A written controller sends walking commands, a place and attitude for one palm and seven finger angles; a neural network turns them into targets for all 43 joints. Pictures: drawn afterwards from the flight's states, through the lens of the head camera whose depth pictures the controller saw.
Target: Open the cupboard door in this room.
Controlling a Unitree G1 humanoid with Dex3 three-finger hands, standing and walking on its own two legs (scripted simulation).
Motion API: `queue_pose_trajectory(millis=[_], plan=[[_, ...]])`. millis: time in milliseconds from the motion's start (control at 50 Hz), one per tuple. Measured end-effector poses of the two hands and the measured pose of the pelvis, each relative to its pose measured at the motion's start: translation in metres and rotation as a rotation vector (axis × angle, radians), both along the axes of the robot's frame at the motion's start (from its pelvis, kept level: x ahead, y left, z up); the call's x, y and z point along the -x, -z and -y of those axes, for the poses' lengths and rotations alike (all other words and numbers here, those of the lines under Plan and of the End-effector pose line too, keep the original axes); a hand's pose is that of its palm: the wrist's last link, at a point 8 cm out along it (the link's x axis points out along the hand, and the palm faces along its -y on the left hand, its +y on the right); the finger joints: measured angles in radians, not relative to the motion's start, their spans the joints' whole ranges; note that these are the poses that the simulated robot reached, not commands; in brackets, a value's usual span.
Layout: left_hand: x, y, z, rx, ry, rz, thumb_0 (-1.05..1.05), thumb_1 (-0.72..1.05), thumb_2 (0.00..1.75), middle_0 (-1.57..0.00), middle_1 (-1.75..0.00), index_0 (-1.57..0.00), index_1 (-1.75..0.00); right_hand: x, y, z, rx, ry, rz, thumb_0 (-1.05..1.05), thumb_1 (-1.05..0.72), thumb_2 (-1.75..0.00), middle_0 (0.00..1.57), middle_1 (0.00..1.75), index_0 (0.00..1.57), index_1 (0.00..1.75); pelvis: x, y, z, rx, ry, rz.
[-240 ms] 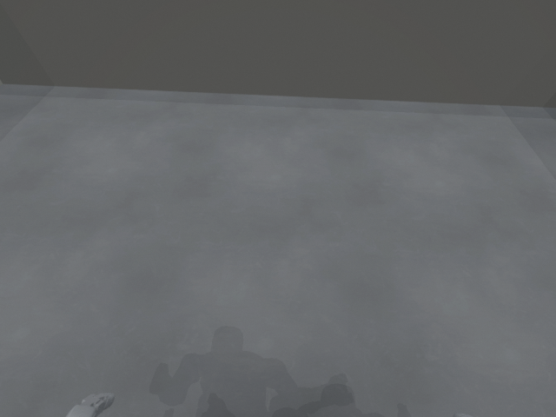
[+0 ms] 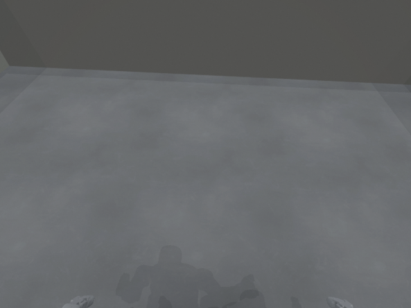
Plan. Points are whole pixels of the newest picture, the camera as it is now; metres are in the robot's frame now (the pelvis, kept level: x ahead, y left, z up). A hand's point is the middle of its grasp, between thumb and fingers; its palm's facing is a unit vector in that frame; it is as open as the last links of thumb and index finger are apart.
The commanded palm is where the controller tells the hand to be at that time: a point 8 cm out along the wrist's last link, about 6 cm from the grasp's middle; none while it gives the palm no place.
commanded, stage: stand and wait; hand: left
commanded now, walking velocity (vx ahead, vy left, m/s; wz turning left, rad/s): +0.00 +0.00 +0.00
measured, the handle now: out of the picture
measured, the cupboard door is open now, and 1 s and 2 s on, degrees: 0 0 0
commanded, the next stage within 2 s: turn or walk to find it in 0.66 s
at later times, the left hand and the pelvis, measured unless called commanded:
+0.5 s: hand out of the picture +0.05 +0.23 -0.15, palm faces -0.03 -0.94 -0.34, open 7.3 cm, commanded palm none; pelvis -0.02 -0.02 +0.01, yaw +0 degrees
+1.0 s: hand out of the picture +0.03 +0.21 -0.17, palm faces +0.04 -0.97 -0.26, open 7.3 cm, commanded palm none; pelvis -0.03 -0.01 -0.01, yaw +4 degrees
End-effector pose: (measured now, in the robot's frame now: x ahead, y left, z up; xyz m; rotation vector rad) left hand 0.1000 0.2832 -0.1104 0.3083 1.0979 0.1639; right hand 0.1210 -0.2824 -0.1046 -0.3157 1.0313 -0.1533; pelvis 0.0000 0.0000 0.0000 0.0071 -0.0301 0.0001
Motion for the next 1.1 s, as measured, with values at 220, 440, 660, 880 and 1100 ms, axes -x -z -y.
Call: queue_pose_trajectory(millis=[220, 440, 660, 880, 1100], plan=[[0.039, 0.004, 0.003, -0.007, -0.03, -0.085, 0.01, 0.91, 0.9, -0.21, -0.3, -0.21, -0.3, 0.039, 0.005, 0.019, 0.013, 0.038, -0.093, 0.01, -0.9, -0.9, 0.2, 0.3, 0.21, 0.3, 0.011, -0.003, 0.009, 0.0, -0.001, 0.01], [0.058, 0.002, 0.006, -0.019, -0.036, -0.121, 0.01, 0.91, 0.9, -0.21, -0.3, -0.21, -0.3, 0.075, 0.011, 0.032, 0.017, 0.067, -0.17, 0.01, -0.9, -0.9, 0.2, 0.3, 0.21, 0.3, 0.021, -0.005, 0.016, 0.001, 0.0, 0.012], [0.053, 0.001, 0.012, -0.014, -0.022, -0.104, 0.01, 0.91, 0.9, -0.21, -0.3, -0.21, -0.3, 0.087, 0.012, 0.034, 0.008, 0.079, -0.184, 0.01, -0.9, -0.9, 0.2, 0.3, 0.21, 0.3, 0.026, -0.005, 0.02, 0.002, 0.003, 0.009], [0.054, 0.011, 0.02, 0.01, -0.059, -0.094, 0.01, 0.91, 0.9, -0.2, -0.3, -0.21, -0.3, 0.086, 0.019, 0.019, -0.006, 0.056, -0.216, 0.01, -0.9, -0.9, 0.2, 0.3, 0.21, 0.3, 0.027, -0.001, 0.017, 0.007, -0.035, -0.013], [0.094, 0.043, 0.028, 0.1, -0.142, -0.152, 0.01, 0.91, 0.9, -0.2, -0.3, -0.21, -0.3, 0.091, 0.034, -0.038, -0.074, 0.011, -0.244, 0.01, -0.9, -0.9, 0.2, 0.3, 0.21, 0.3, 0.036, 0.012, 0.001, 0.011, -0.092, -0.025]])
